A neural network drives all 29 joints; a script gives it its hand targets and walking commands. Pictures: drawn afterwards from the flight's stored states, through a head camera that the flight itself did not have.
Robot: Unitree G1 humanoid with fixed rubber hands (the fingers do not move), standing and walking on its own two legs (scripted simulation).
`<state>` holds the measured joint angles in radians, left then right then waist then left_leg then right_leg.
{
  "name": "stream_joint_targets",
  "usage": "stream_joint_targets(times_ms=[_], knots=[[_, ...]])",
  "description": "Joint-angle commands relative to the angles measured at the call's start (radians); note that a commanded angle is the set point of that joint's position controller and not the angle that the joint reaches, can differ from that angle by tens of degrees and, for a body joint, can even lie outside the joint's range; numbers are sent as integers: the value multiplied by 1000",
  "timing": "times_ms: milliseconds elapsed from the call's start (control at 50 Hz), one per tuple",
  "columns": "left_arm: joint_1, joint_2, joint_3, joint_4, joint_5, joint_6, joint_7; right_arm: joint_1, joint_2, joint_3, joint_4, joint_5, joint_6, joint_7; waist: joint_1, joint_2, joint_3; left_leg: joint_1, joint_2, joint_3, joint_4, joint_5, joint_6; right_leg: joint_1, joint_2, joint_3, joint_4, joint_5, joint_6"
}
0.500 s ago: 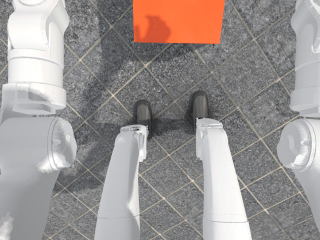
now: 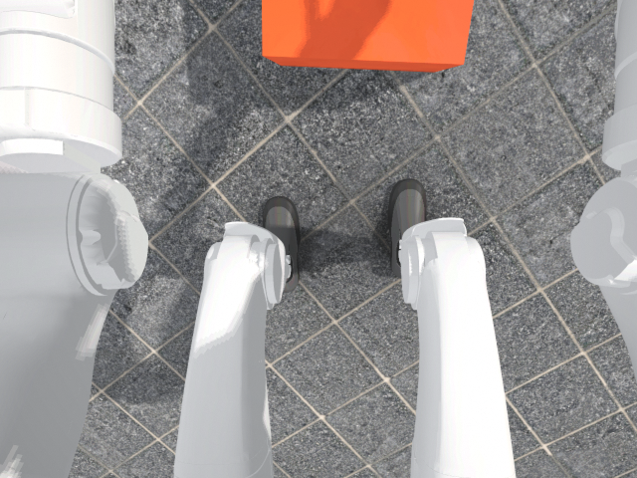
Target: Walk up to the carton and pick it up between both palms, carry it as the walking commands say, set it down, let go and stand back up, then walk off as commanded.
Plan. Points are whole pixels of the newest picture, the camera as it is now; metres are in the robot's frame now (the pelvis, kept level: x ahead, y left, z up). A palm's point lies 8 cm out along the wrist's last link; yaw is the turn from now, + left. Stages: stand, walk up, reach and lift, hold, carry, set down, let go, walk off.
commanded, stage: reach and lift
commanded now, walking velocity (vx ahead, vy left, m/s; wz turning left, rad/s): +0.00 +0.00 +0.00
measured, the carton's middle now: out of the picture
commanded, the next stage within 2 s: none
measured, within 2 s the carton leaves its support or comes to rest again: neither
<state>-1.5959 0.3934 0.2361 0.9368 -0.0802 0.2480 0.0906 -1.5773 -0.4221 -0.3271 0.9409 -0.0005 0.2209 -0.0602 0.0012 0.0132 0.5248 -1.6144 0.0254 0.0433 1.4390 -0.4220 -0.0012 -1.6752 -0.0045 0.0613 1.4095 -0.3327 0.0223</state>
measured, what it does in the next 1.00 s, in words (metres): lowers itself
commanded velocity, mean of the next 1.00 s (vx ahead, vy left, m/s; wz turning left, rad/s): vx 0.00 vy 0.00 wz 0.00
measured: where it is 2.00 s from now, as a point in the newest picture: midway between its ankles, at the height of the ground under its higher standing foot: (343, 254)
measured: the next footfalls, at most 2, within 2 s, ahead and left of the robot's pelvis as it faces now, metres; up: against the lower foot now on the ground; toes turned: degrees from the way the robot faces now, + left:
none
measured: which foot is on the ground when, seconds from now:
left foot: down 0.00-1.00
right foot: down 0.00-1.00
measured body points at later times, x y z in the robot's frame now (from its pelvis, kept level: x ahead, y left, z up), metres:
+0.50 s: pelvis +0.01 +0.00 -0.14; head +0.40 -0.01 +0.06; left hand +0.61 +0.19 -0.31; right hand +0.60 -0.21 -0.33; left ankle +0.11 +0.12 -0.55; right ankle +0.14 -0.13 -0.55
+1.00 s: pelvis +0.02 +0.00 -0.21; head +0.42 +0.00 -0.02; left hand +0.60 +0.19 -0.42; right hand +0.59 -0.22 -0.43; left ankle +0.11 +0.12 -0.55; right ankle +0.14 -0.13 -0.55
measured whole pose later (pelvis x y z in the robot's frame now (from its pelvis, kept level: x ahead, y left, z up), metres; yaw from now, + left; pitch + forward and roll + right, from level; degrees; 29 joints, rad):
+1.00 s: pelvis +0.02 +0.00 -0.21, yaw +3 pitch +37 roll +2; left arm -1.65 0.41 0.14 1.11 -0.20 0.17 0.11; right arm -1.62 -0.48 -0.30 1.19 0.02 0.10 -0.09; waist -0.01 0.01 0.53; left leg -2.20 -0.01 0.01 2.21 -0.65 -0.01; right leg -2.27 -0.02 0.06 2.17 -0.56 0.03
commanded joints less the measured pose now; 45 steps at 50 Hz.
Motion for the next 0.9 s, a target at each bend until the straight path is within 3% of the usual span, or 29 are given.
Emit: stream_joint_targets(times_ms=[0, 20, 60, 80, 100, 120, 160, 180, 200, 220, 240, 280, 320, 360, 400, 420, 440, 480, 500, 520, 540, 560, 620, 680, 700, 720, 740, 760, 880], knots=[[-486, 317, 4, -158, -84, 8, 37, -537, -406, 15, -140, 74, -3, -26, -73, -114, -1917, 369, -115, -19, 88, 151, -18, 649, 44, -118, 152, 170, -18], [-554, 367, -5, -189, -75, 6, 49, -535, -429, -14, -123, 76, -8, -30, -102, -101, -1960, 397, -107, -21, 123, 131, -20, 600, 43, -149, 194, 148, -13], [-526, 312, -59, -128, -108, 14, 61, -530, -429, 20, -70, 99, -11, -33, -81, -26, -1899, 414, -110, -49, 167, 168, -28, 484, 40, -137, 230, 135, -33], [-517, 326, -62, -146, -120, 15, 63, -557, -407, 51, -161, 135, 0, -41, -67, -51, -2008, 408, -105, -15, 191, 160, -25, 619, 33, -120, 237, 153, -19], [-496, 327, -74, -74, -121, 26, 64, -527, -398, 60, -76, 120, 7, -40, -71, -93, -1947, 319, -100, -30, 210, 130, -13, 566, 34, -141, 293, 161, -17], [-527, 289, -123, -63, -148, 38, 46, -507, -373, 70, 2, 128, 21, -32, -111, -43, -1813, 323, -97, -44, 207, 90, -14, 442, 38, -150, 285, 67, -21], [-547, 358, -87, -211, -127, 32, 67, -583, -399, 81, -232, 162, 14, -39, -70, -62, -2026, 377, -98, -18, 273, 200, -13, 558, 35, -135, 332, 194, -18], [-553, 319, -118, -127, -135, 37, 62, -509, -422, 64, -37, 127, 18, -40, -124, -9, -1867, 329, -90, -38, 284, 148, -17, 433, 35, -151, 355, 134, -32], [-474, 276, -117, -81, -136, 35, 64, -505, -416, 48, -104, 139, 21, -41, -96, 0, -1867, 322, -98, -15, 308, 149, -24, 446, 27, -132, 357, 128, -33], [-475, 299, -103, -24, -103, 27, 55, -487, -447, 22, -34, 87, 2, -45, -149, -18, -1755, 205, -92, -15, 333, 92, -26, 393, 29, -137, 377, 127, -28], [-491, 273, -107, -13, -125, 7, 42, -512, -359, 100, -31, 117, -6, -39, -97, -41, -1700, 161, -84, -16, 338, 108, -14, 412, 16, -108, 383, 153, -26], [-488, 318, -92, -139, -115, -8, 56, -486, -358, 83, -151, 143, -17, -45, -106, -62, -1888, 237, -89, -17, 399, 186, -6, 504, 15, -107, 433, 247, -15], [-476, 274, -126, 15, -142, 0, 40, -458, -378, 63, 24, 109, -13, -31, -162, -85, -1671, 123, -86, -29, 411, 105, -13, 392, 13, -144, 463, 168, -14], [-406, 225, -150, 48, -130, -22, 25, -406, -290, 92, 12, 127, -32, -27, -130, -42, -1634, 91, -88, -19, 444, 153, -15, 394, 12, -108, 474, 236, -15], [-452, 265, -139, -118, -147, -49, 33, -421, -323, 45, -99, 96, -53, -34, -169, -97, -1805, 162, -94, -48, 466, 251, -18, 490, 13, -118, 541, 346, -9], [-429, 278, -143, -22, -126, -50, 29, -360, -351, 34, 72, 101, -53, -32, -163, -36, -1684, 122, -84, -52, 494, 232, -26, 367, 15, -108, 566, 291, -16], [-396, 287, -117, 56, -103, -56, 30, -351, -311, 71, 131, 111, -49, -23, -103, -29, -1535, 69, -75, -41, 476, 165, -23, 287, 7, -110, 554, 194, -11], [-389, 277, -119, 46, -93, -65, 29, -390, -332, 44, 39, 106, -71, -24, -109, -17, -1571, 157, -82, -53, 515, 222, -26, 258, 1, -101, 565, 214, -12], [-428, 275, -126, -24, -109, -74, 26, -399, -324, 49, 35, 108, -83, -22, -140, -32, -1598, 111, -71, -47, 513, 206, -37, 325, -7, -115, 586, 257, -18], [-423, 267, -134, 34, -117, -74, 16, -448, -312, 70, 13, 148, -89, -17, -122, -13, -1532, 44, -79, -25, 528, 185, -28, 351, 1, -96, 582, 290, -22], [-396, 205, -177, 56, -152, -77, 14, -407, -345, 43, 31, 113, -103, -21, -178, -51, -1558, 57, -85, -58, 538, 241, -30, 310, 4, -121, 612, 315, -22], [-383, 253, -156, 94, -104, -84, 18, -354, -353, 23, 127, 98, -100, -23, -154, 12, -1460, 22, -80, -55, 555, 187, -39, 233, 6, -111, 635, 248, -23], [-392, 234, -149, 11, -126, -110, 9, -326, -295, 58, 124, 118, -109, -13, -141, 6, -1456, 34, -76, -44, 578, 224, -48, 251, -18, -92, 634, 297, -22], [-395, 172, -219, 96, -145, -107, 7, -302, -328, 29, 239, 101, -116, -6, -205, 18, -1360, 55, -63, -72, 594, 273, -57, 111, -5, -122, 667, 262, -22], [-380, 197, -201, 104, -140, -119, -1, -295, -273, 50, 253, 117, -117, -3, -167, 47, -1346, 61, -61, -73, 603, 246, -50, 112, -14, -108, 670, 230, -18], [-358, 209, -200, 131, -143, -108, 2, -369, -296, 49, 169, 117, -127, 4, -150, -13, -1293, 43, -58, -107, 604, 288, -38, 17, -15, -120, 682, 219, -9], [-398, 181, -187, 100, -126, -115, 2, -354, -280, 67, 208, 144, -131, 14, -134, 39, -1297, 69, -48, -83, 622, 292, -57, 21, -19, -106, 688, 220, -15], [-359, 225, -144, 70, -110, -128, 13, -382, -295, 62, 111, 154, -150, 6, -103, -10, -1337, -11, -60, -81, 626, 288, -46, 96, -14, -90, 707, 289, -17], [-457, 215, -210, 31, -176, -135, -2, -403, -290, 106, 161, 178, -154, -1, -146, -35, -1389, -32, -55, -60, 666, 272, -51, 208, -32, -91, 742, 352, -14]])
